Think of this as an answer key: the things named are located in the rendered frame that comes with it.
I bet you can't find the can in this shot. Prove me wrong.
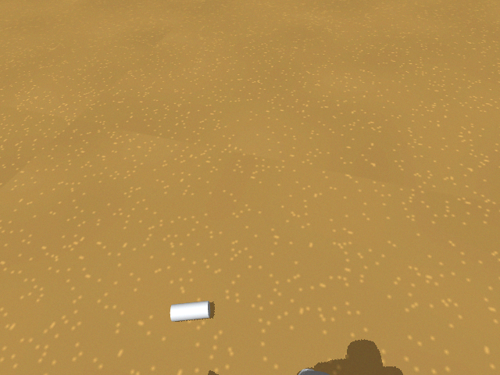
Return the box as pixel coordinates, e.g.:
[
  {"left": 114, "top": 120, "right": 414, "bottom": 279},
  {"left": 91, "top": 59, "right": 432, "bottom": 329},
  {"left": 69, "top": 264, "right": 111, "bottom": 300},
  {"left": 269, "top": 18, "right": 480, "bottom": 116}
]
[{"left": 170, "top": 301, "right": 210, "bottom": 322}]

